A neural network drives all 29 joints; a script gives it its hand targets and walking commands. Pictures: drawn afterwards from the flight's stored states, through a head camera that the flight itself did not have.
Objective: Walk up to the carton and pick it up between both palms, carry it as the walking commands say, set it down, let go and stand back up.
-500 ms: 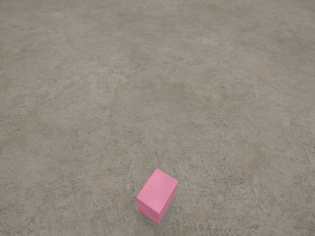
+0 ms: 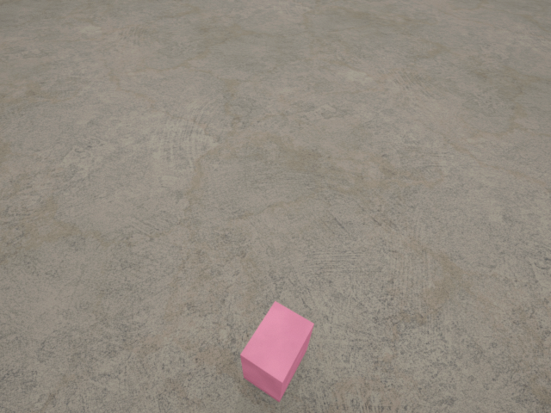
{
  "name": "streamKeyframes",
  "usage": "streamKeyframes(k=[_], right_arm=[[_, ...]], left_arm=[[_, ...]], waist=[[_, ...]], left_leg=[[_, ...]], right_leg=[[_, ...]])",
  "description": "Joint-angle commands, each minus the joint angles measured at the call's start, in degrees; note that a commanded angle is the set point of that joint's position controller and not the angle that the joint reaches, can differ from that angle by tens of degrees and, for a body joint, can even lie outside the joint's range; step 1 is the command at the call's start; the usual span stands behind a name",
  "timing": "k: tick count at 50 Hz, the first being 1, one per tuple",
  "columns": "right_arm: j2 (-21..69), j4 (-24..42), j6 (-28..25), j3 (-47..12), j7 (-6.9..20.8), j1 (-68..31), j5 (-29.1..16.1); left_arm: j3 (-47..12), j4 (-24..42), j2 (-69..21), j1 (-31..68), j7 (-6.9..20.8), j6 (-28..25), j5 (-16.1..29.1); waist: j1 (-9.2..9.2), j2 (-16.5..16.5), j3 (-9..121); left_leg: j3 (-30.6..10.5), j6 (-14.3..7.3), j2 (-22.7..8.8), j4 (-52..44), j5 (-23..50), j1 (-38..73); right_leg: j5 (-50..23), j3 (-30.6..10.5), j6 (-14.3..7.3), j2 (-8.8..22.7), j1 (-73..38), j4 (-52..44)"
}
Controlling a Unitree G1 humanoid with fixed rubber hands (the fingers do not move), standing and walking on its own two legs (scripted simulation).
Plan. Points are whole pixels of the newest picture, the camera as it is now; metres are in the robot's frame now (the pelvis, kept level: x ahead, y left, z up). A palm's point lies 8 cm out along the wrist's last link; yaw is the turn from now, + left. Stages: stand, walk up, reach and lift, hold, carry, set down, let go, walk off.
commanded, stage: walk up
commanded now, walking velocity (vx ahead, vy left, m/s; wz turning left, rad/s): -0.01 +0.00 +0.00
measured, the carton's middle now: (277, 352) +0.42 -0.01 -0.66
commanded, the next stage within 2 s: stand in 2.00 s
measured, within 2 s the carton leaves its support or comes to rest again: neither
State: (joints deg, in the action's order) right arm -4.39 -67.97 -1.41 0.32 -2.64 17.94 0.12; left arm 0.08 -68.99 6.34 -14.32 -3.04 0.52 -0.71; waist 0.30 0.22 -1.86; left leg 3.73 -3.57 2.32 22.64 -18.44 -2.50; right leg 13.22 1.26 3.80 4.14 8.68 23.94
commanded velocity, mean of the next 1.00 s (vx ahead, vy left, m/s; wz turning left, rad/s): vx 0.03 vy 0.16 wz -0.29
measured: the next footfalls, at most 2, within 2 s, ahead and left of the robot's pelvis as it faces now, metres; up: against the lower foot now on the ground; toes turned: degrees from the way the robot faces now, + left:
left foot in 0.64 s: +0.04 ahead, +0.24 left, +0.00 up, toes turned -5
right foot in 0.90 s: +0.03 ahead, +0.05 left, +0.00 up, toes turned -23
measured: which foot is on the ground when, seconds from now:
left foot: down 0.00-0.38, up 0.40-0.62, down 0.64-0.90, up 0.92-1.00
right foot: down 0.00-0.64, up 0.66-0.88, down 0.90-1.00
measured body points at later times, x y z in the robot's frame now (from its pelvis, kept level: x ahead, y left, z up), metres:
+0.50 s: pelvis -0.01 +0.03 -0.01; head +0.02 +0.01 +0.44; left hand -0.04 +0.24 -0.17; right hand -0.01 -0.21 -0.17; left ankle -0.08 +0.11 -0.69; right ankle +0.00 -0.16 -0.74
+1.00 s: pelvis +0.01 +0.15 -0.02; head +0.03 +0.11 +0.42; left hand +0.20 +0.36 -0.14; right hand -0.03 -0.09 -0.19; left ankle +0.00 +0.27 -0.71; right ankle -0.01 +0.07 -0.74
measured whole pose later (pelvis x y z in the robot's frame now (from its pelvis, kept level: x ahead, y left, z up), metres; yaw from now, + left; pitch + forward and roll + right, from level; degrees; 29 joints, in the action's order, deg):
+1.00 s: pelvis +0.01 +0.15 -0.02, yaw -18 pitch +0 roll +1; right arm -11.2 -55.3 3.3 3.3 -1.2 14.0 1.5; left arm 4.5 -50.7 10.2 -8.3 -2.2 0.5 -1.9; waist 0.3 -3.3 -3.9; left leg 4.6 2.6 -1.1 55.1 -28.3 -21.4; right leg 22.3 5.6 -3.6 0.6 20.0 42.1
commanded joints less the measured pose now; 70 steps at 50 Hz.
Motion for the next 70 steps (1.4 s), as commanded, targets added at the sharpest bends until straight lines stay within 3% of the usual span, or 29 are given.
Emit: streamKeyframes(k=[1,12,18,19,20,21,22,25,30,32,33,34,35,39,44,45,46,47,51,52,53,56,58,59,60,62,63,67,70], right_arm=[[-7.28,1.74,-0.76,1.77,-0.85,4.67,0.2],[-5.37,1.58,-0.44,1.24,-0.55,6.6,-0.73],[-7.63,2.72,-0.14,1.48,-0.48,5.64,-0.16],[-6.22,2.59,0.77,1.17,-0.41,4.28,1.29],[-18.24,5.25,3.66,5.06,0.25,-2.5,3.43],[-13.14,9.57,5.01,4.33,1.12,-1.35,3.37],[-12.59,9.83,5.54,4.06,1.56,-3.1,3.11],[-11.18,16.34,3.89,3.69,2.21,-5.97,2.61],[-8.88,16.23,4.77,1.79,3.81,2.18,1.15],[-12.57,13.48,4.22,3.54,3.54,9.7,2.44],[-21.4,14.79,4.15,5.33,3.3,10.97,3.66],[-24.95,17.39,3.38,5.88,3.36,5.69,4.24],[-20.71,19.03,3.1,4.58,2.62,-3.06,4.08],[-15.02,19.52,3.04,4.29,0.56,-8.83,2.62],[-15.54,17.18,2.65,5.13,0.63,-5.68,2.52],[-14.56,17.35,2.32,4.95,0.58,-3.47,2.37],[-11.56,19.02,2.26,4.07,0.9,-2.57,1.02],[-12.35,19.02,3.3,4.63,0.85,-3.38,0.88],[-12.3,17.64,3.07,4.54,2.06,-6.16,1.23],[-11.41,16.58,3.17,4.21,2.04,-4.72,0.59],[-9.57,16.61,3.01,3.45,2.19,-2.85,0.37],[-10.86,16.28,1.57,3.72,1.91,-2.29,0.61],[-13.01,14.91,0.28,4.09,1.04,3.45,2.02],[-18.53,15.34,0.33,5.28,0.39,3.36,2.25],[-16.86,14.41,0.42,3.66,0.96,2.8,1.46],[-20.99,16.11,-0.09,5.75,-0.24,3.03,1.97],[-17.95,15.44,-0.05,5.3,-1.02,4.82,1.42],[-16.93,16.4,0.11,5.3,-1.01,-2.61,1.82],[-19.75,16.3,0.72,6.92,-1.13,-0.84,2.84]], left_arm=[[1.36,0.45,5.22,-5.13,-0.26,0.14,0.33],[0.27,0.84,5.08,-5.09,0.1,-0.5,0.16],[0.39,0.95,4.52,-4.29,0.02,-0.06,-0.21],[0.44,-0.65,5.19,-9.09,0.05,-0.23,0.31],[3.62,0.36,17.32,-15.8,-1.94,1.3,-1.56],[4.64,0.8,21.61,-18.66,-3.04,2.02,-1.09],[5.46,1.65,21.38,-15.88,-4.44,1.83,-0.4],[5.72,7.2,17.39,-7.81,-4.43,0.27,-1.73],[6.34,11.07,16.63,1.46,-0.42,2.04,-2.97],[5.43,13.24,14.99,0.08,0.04,1.76,-3.52],[4.35,16.17,10.24,4.85,-0.52,1.79,-2.85],[4.75,20.66,12.75,9.0,-1.1,1.57,-2.79],[4.73,19.22,12.12,6.96,-0.81,1.73,-2.36],[5.55,16.23,9.0,-3.4,1.86,1.43,-1.77],[4.57,17.32,7.72,-5.42,1.83,0.76,-0.88],[5.24,16.99,11.32,-8.41,1.75,0.4,-1.77],[7.44,18.7,18.26,-10.6,0.76,-0.37,-1.65],[8.83,17.07,19.42,-11.45,0.31,-0.28,-0.54],[7.15,19.2,15.05,2.74,-0.27,-0.22,-1.05],[6.78,19.66,14.67,3.75,0.07,-0.16,-1.17],[5.99,20.08,12.15,8.11,0.42,-0.11,-1.23],[6.64,18.37,14.28,7.14,1.66,0.56,-1.64],[5.89,17.17,13.62,6.47,1.63,1.15,-0.38],[5.11,17.0,9.88,1.21,1.72,0.77,-0.09],[4.61,19.2,9.32,4.3,1.72,1.07,-0.11],[7.06,18.46,12.92,9.77,1.58,1.41,-1.6],[7.26,17.99,11.93,7.41,2.1,1.51,-2.35],[7.25,17.3,11.04,6.6,2.76,2.94,-0.36],[5.4,19.16,8.56,7.9,4.07,3.84,0.96]], waist=[[-1.35,-0.53,-5.35],[-0.17,-3.0,-3.86],[-0.19,0.42,-5.28],[-1.62,-1.66,-2.76],[-4.37,-1.97,-7.6],[-5.13,8.65,-3.73],[-5.07,6.64,-1.82],[-2.24,11.11,0.8],[1.93,21.66,2.22],[5.31,5.2,3.19],[9.39,-21.06,5.43],[9.25,-26.02,3.07],[5.05,-17.37,-0.95],[-1.87,-6.88,-1.26],[-4.17,-8.16,2.49],[-5.59,-1.71,0.54],[-4.88,17.02,1.59],[-5.6,14.32,5.68],[-2.12,13.15,2.57],[-2.42,6.37,1.88],[-0.22,15.31,-0.31],[-1.01,17.3,2.66],[1.73,0.01,1.13],[-0.45,-16.2,1.3],[1.61,-29.38,4.01],[3.8,-14.94,0.08],[2.64,-0.18,4.0],[0.91,-17.13,1.25],[1.17,-17.37,1.53]], left_leg=[[-6.75,1.74,-9.79,-5.38,30.45,-4.83],[-6.36,2.17,-9.23,-3.71,36.13,-3.62],[-7.64,2.21,-9.1,-7.37,19.41,-6.78],[-2.81,1.98,-6.65,0.58,16.78,-10.58],[5.28,6.0,-1.37,18.4,-5.01,-23.52],[-3.49,7.46,-1.29,31.42,-15.57,-31.6],[-8.32,8.11,-5.53,38.7,-10.13,-33.95],[-13.41,7.25,-10.2,38.75,-3.11,-27.6],[-0.61,6.09,-2.48,12.78,-4.91,-6.32],[-0.01,4.87,-2.61,6.36,-7.25,3.79],[-22.42,-1.28,-20.19,-11.93,-24.9,0.94],[-26.98,-5.86,-27.79,-14.15,-21.86,-6.61],[-25.01,-6.15,-25.71,-15.31,-19.09,-12.68],[-8.12,-4.93,-18.64,-5.03,10.69,-16.05],[-1.62,-1.29,-16.92,8.2,22.25,-14.44],[2.2,1.38,-13.08,15.21,19.92,-19.75],[3.59,5.92,-6.7,27.9,-10.51,-32.63],[-2.94,6.5,-5.53,33.96,-13.06,-31.25],[-5.72,8.26,-7.97,38.45,-7.43,-28.91],[-5.49,8.14,-7.57,36.96,-7.2,-24.6],[-4.31,8.11,-8.28,25.88,-9.08,-21.65],[2.48,7.48,-4.68,13.39,-0.52,-11.93],[-1.36,7.74,-9.25,-3.05,5.88,-7.22],[-14.28,5.8,-21.25,-7.56,16.56,-4.08],[-24.08,-4.69,-24.11,-8.84,22.49,-7.73],[-26.1,-7.65,-30.96,-6.08,35.16,-0.67],[-24.79,-5.93,-31.01,-0.66,47.35,6.14],[-10.46,-5.16,-22.98,-1.6,36.95,-7.54],[-10.0,-4.41,-23.76,-3.47,31.44,-4.55]], right_leg=[[-13.11,-0.74,-2.93,2.21,0.38,-1.39],[-17.52,0.04,-3.09,2.24,-0.06,1.01],[-10.55,-1.5,-3.29,2.88,-0.37,-1.92],[-13.74,-4.28,-3.44,5.56,-2.58,-1.14],[-20.93,-23.32,-8.67,17.57,-3.8,-3.58],[-29.79,-40.53,-14.67,27.24,-6.39,-7.29],[-29.99,-35.1,-14.97,28.63,-6.8,-4.73],[-9.79,-25.0,-11.24,20.46,5.03,-2.58],[21.49,-16.92,-7.17,8.2,24.25,-4.95],[23.35,-13.03,-5.55,1.82,34.28,9.25],[21.59,-0.68,-1.9,-7.61,38.51,27.8],[22.73,-3.58,-1.73,-0.7,38.33,38.02],[19.4,-4.24,-2.66,-0.71,35.83,44.01],[13.22,1.1,-1.61,1.01,23.53,41.21],[1.28,1.98,-5.05,-1.02,4.45,7.42],[-9.64,-5.93,-6.53,3.73,-1.47,1.2],[-37.08,-27.06,-10.95,22.16,-10.7,-2.79],[-37.45,-32.6,-13.72,24.31,-7.31,-4.59],[-22.96,-19.26,-16.04,16.08,-0.07,-4.01],[-14.78,-17.15,-14.97,14.64,4.53,-5.38],[-15.49,-11.15,-13.63,10.15,7.94,-2.78],[-4.99,-7.77,-9.89,4.48,10.03,0.02],[-3.02,-3.97,-7.61,-0.39,10.6,11.0],[6.71,-3.06,-4.86,-3.42,16.31,19.5],[21.81,-3.15,-3.02,-6.26,17.07,28.85],[20.78,-6.19,-2.27,-5.09,27.97,41.73],[19.68,-7.55,-2.01,-5.45,29.77,44.59],[12.19,-5.64,-0.27,-4.18,22.05,42.67],[12.1,-3.72,-0.09,-0.88,18.89,25.21]])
